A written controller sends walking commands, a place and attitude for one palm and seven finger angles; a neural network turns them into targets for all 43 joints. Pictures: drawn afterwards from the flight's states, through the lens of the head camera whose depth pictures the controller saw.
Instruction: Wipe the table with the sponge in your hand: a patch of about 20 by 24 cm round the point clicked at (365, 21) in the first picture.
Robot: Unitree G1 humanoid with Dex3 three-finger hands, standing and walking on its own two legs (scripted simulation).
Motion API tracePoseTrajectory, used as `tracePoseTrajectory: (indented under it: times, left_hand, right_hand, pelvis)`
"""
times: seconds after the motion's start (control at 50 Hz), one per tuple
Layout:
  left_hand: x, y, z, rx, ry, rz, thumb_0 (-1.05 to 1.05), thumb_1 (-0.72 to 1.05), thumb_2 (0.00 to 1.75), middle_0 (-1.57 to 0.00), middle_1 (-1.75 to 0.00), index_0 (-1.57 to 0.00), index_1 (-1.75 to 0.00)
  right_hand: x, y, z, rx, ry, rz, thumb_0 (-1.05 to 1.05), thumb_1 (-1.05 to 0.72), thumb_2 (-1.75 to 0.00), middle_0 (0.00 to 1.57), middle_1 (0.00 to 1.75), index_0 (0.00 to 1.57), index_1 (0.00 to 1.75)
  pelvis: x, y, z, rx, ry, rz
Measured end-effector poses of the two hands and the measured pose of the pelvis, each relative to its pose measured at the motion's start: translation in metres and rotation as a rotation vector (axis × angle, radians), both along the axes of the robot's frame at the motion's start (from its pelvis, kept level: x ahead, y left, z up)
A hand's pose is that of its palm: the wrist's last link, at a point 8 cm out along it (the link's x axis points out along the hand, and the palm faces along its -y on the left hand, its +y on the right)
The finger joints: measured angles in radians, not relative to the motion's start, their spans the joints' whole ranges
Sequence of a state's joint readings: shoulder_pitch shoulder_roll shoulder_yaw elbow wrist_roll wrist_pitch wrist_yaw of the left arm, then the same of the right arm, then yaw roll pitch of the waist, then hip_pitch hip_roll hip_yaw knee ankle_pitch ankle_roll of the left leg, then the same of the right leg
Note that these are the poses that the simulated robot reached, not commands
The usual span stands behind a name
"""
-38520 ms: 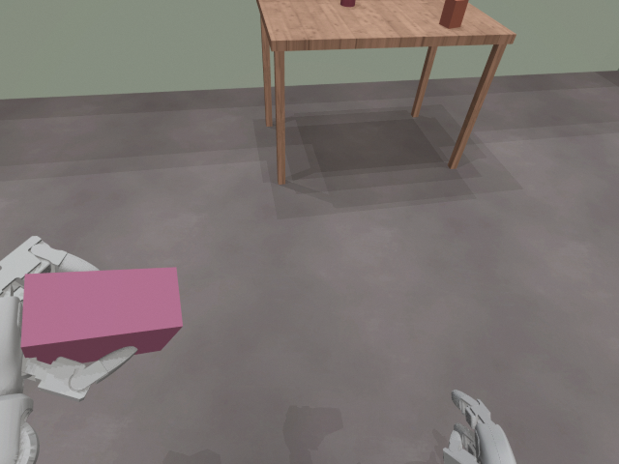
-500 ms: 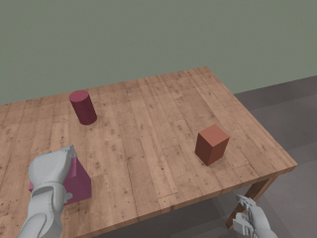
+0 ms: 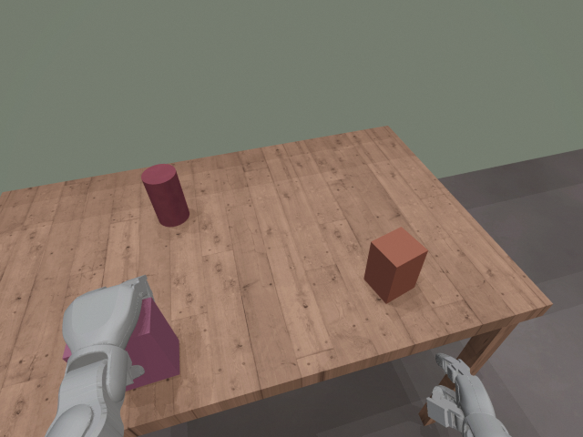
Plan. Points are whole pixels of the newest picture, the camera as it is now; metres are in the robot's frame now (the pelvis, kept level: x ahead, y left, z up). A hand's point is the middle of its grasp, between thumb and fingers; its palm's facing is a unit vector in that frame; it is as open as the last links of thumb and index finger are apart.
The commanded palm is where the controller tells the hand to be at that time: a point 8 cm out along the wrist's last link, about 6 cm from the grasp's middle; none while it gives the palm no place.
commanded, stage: lift the sponge slowly off the table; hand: left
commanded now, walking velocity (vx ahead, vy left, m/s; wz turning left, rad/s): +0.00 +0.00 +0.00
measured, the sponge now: (134, 354) +0.21 +0.28 -0.02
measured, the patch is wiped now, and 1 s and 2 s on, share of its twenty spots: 1.00 1.00 1.00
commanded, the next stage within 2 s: bring the sponge back beside the body in 1.76 s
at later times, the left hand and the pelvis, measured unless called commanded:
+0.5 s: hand (110, 325) +0.21 +0.28 +0.06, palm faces +0.00 -0.12 -0.99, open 10.1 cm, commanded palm +0.19 +0.27 +0.13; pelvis +0.00 -0.01 +0.00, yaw +0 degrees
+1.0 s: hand (108, 306) +0.23 +0.28 +0.09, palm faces +0.05 -0.13 -0.99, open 10.1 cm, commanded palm +0.20 +0.27 +0.16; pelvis +0.00 -0.01 +0.01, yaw +0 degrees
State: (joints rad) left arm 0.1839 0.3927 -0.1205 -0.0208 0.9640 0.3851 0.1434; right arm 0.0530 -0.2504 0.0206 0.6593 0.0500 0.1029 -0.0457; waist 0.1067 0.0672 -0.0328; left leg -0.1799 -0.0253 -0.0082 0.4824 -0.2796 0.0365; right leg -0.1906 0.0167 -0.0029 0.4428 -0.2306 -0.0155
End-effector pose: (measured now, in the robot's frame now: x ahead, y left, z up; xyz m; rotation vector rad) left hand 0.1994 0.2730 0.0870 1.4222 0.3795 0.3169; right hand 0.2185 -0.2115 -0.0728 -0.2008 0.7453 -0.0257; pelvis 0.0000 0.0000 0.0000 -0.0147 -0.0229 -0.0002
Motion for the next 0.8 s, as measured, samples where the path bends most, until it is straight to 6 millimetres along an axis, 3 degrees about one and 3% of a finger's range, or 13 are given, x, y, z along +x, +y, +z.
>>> tracePoseTrajectory:
  times: [0.24,0.5,0.7,0.8]
  left_hand:
    - [-0.002,-0.012,0.006,-0.022,-0.001,-0.035,-0.01,-0.50,1.06,-0.71,-1.33,-0.73,-1.31]
    - [-0.003,0.007,0.029,0.002,-0.009,0.036,-0.01,-0.51,1.06,-0.71,-1.33,-0.74,-1.31]
    - [-0.002,-0.008,0.036,-0.006,-0.021,-0.062,-0.01,-0.51,1.06,-0.71,-1.33,-0.74,-1.31]
    - [0.003,-0.004,0.047,0.017,-0.067,-0.049,-0.01,-0.51,1.06,-0.71,-1.33,-0.74,-1.31]
  right_hand:
    - [0.001,-0.002,0.000,-0.003,0.000,0.017,0.01,-0.91,-0.90,0.20,0.30,0.18,0.28]
    - [0.002,-0.008,0.000,-0.003,0.005,0.031,0.01,-0.91,-0.90,0.20,0.30,0.21,0.30]
    - [0.002,-0.007,0.000,-0.015,-0.004,0.037,0.01,-0.91,-0.90,0.20,0.30,0.20,0.30]
    - [0.002,-0.006,0.000,-0.008,0.001,0.031,0.01,-0.91,-0.90,0.20,0.30,0.19,0.29]
  pelvis:
    - [0.000,-0.006,0.002,0.003,-0.023,0.001]
    - [0.000,-0.013,0.004,0.004,-0.039,0.006]
    - [-0.001,-0.012,0.005,0.003,-0.044,0.010]
    - [-0.002,-0.012,0.006,0.005,-0.045,0.006]
